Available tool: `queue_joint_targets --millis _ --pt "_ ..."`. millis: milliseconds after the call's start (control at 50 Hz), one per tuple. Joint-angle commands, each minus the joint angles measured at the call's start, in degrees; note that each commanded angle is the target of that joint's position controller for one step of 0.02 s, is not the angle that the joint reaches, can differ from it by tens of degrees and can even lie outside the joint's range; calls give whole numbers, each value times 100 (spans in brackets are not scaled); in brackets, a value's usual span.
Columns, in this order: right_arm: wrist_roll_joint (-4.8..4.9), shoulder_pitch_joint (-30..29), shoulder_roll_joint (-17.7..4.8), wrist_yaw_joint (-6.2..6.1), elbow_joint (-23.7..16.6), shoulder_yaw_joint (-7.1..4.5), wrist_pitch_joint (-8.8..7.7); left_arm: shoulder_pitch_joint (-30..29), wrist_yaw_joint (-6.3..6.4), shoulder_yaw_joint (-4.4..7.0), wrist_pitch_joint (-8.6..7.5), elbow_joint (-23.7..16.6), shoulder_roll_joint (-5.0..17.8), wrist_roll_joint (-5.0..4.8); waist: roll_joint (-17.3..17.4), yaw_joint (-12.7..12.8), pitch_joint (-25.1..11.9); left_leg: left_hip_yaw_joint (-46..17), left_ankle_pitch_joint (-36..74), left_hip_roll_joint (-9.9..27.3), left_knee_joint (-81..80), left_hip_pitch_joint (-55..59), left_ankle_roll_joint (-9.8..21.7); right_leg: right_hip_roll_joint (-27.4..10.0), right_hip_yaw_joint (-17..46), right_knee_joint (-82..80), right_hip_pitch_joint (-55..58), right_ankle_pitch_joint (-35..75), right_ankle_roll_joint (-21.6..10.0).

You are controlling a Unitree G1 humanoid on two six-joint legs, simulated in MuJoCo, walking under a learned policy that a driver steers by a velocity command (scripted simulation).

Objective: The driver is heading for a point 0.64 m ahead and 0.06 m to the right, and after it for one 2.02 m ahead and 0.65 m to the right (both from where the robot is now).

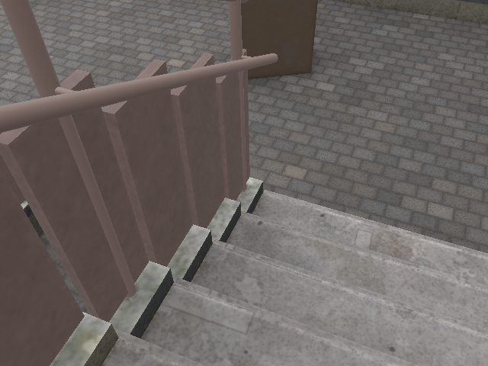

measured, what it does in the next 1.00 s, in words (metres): goes down: left foot, then right foot 0.16 m lower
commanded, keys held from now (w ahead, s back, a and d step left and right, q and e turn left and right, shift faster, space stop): w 0.80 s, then w+e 0.20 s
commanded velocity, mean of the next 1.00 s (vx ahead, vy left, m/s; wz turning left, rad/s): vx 0.37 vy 0.02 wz -0.04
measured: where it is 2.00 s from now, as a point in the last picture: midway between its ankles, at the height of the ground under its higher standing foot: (240, 356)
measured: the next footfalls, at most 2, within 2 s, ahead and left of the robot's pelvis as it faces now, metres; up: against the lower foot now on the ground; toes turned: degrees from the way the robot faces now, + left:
left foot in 0.44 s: +0.22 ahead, +0.14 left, +0.00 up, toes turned +3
right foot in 0.80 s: +0.41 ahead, +0.02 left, -0.16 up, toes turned -1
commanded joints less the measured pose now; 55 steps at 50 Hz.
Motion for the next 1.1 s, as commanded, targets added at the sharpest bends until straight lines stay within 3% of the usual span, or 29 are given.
queue_joint_targets --millis 20,120,260,360,400,420,440,460,480,500,520,560,620,680,740,780,800,820,840,860,880,900,920,940,980,1000,1040,1080,1100 --pt "4 113 -404 -39 -25 -51 -24 378 18 117 -11 -32 589 2 -216 34 85 -493 399 543 -25 191 153 -1167 882 -436 -247 1507 258" --pt "-159 -839 -684 2 -489 -207 -33 834 -3 444 109 56 1051 53 -623 485 1125 379 -1475 94 1145 -2035 378 -1805 2115 -1218 150 -2273 -604" --pt "-125 -1011 -531 155 -801 -282 -117 1115 -11 566 -161 108 977 102 -551 354 934 481 -852 193 1757 -2117 392 -1727 1469 -985 340 80 -810" --pt "-409 -806 -616 293 -763 -351 -251 1298 -54 592 -297 253 1066 97 -343 201 504 544 71 156 2888 -1996 538 -1762 842 332 310 2734 -794" --pt "-424 -405 -659 323 -686 -412 -310 830 -89 608 -289 106 1190 134 -439 -60 264 752 -110 -92 2584 -865 687 -1542 570 1166 -350 4077 -607" --pt "-438 658 -607 312 -356 -469 -324 634 -105 606 -264 123 1206 53 -512 -493 33 920 -86 -359 2358 441 832 -1284 298 2191 -1051 4739 -456" --pt "-344 1798 -674 215 -23 -545 -448 247 -151 596 -319 227 1258 149 -692 -1103 -217 82 713 51 1862 1628 990 -1318 396 3622 -1715 3887 -262" --pt "-320 2792 -1286 160 197 -728 -557 120 -238 541 -303 79 901 131 1031 -1500 -570 -946 -61 785 443 2698 1286 -441 22 6375 -2893 1220 124" --pt "-229 2578 -1329 202 167 -695 -653 185 -189 486 -366 -82 682 232 1341 -1098 -388 -2647 -1154 1652 -74 2668 1375 -65 491 7189 -4123 -1813 48" --pt "-148 1982 -1388 188 162 -715 -657 92 -140 486 -313 -185 804 300 349 -542 445 -3221 -2066 2013 -415 1970 1529 -364 637 6396 -4960 -1538 -75" --pt "-253 1188 -1029 131 -89 -618 -630 -186 -165 574 -210 -152 1092 245 -326 -284 969 -2758 -2207 1774 -342 1027 1438 -662 659 5870 -4615 -1243 -11" --pt "-411 347 -706 18 -340 -440 -631 -389 -218 617 -83 -268 1106 189 -368 222 1254 -1991 -2492 1338 -258 -888 1390 -701 450 4651 -3335 -397 155" --pt "-221 -44 -603 -150 -278 -434 -884 -125 -415 452 -44 -293 583 201 272 717 814 -400 -2840 362 502 -2478 863 -287 -110 2940 -1434 2714 350" --pt "5 220 -667 -249 -206 -470 -905 89 -358 360 -153 -180 554 4 -42 635 522 65 -2750 186 1321 -3301 719 -98 -664 2463 331 3935 564" --pt "-136 536 -676 -177 -117 -540 -776 -5 -290 344 -142 -270 782 97 49 481 749 267 -1972 6 2925 -2333 736 -218 -837 1013 361 3752 463" --pt "-162 295 -837 -254 -167 -648 -546 1721 -213 548 -180 286 1073 152 -560 1316 418 751 -1136 -417 6780 -1881 773 -930 -171 -833 1076 4201 -237" --pt "-204 420 -636 -202 -286 -644 -468 1900 -241 529 -212 306 1155 76 -1077 1241 267 646 -3372 -710 8763 -2844 948 -1550 589 -537 1651 4450 -557" --pt "-51 1281 -68 -180 -558 -528 -570 2083 -310 383 -290 317 1203 146 -1092 382 -168 -419 -3414 -476 9002 -4042 1199 -2131 1109 1699 2410 6684 -312" --pt "-248 1689 -304 -197 -403 -552 -462 2798 -109 456 -212 533 1533 118 -5 362 -294 -735 -3077 -814 9905 -5001 1024 -3096 1986 1938 2769 9385 -523" --pt "-481 1474 -281 -148 -388 -542 -374 2950 -27 463 -94 594 1527 46 357 361 -224 -782 -2616 -624 10038 -5846 855 -3095 2156 1888 2423 8619 -765" --pt "-561 1219 -398 -163 -569 -538 -348 2107 159 549 -117 313 1752 94 65 150 -406 -847 -1861 -305 8962 -5948 532 -3207 2498 1566 1929 6328 -1206" --pt "-530 822 -424 -75 -636 -501 -372 1402 66 473 -132 179 1355 273 -366 -66 -312 -687 -1483 244 8181 -5853 375 -2990 2800 1395 1057 3621 -1396" --pt "-493 -22 -560 17 -986 -504 -315 513 25 307 -183 -111 903 232 -69 -306 419 -520 -837 471 6680 -5318 208 -2368 2453 775 -493 2128 -1255" --pt "-467 -531 -505 58 -1162 -478 -235 374 13 260 -261 -179 795 123 171 -290 852 -5 -95 423 4954 -3906 156 -1633 1943 322 -2153 1567 -1069" --pt "-460 -1008 -146 146 -1418 -373 -272 575 134 290 -221 -102 887 -140 -850 -75 782 170 875 384 3306 -1466 164 -1158 1329 -145 -3363 2195 -998" --pt "-419 -109 15 185 -1062 -358 -198 666 74 368 -193 -28 1152 -118 -1389 -295 338 55 1309 405 3997 -725 283 -1261 1296 144 -3220 2835 -995" --pt "-176 26 -404 155 -957 -438 -237 602 12 363 -177 -259 1034 -104 -836 -241 362 452 922 213 3931 -994 378 -1080 1110 647 -2280 3966 -959" --pt "-236 -666 -535 -18 -1084 -467 -445 1062 134 345 -129 -186 798 18 -243 249 603 -89 1123 330 3025 -2377 403 -1066 1643 1708 -409 4129 -827" --pt "-242 -589 -467 -101 -1120 -453 -548 1267 161 434 -55 -191 966 141 -489 300 371 -134 678 251 2463 -2641 322 -1115 1772 2069 329 4335 -872"
Over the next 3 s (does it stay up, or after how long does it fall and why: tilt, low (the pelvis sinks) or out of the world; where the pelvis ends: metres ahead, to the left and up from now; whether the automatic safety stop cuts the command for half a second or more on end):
stays up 0.87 -0.08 -0.34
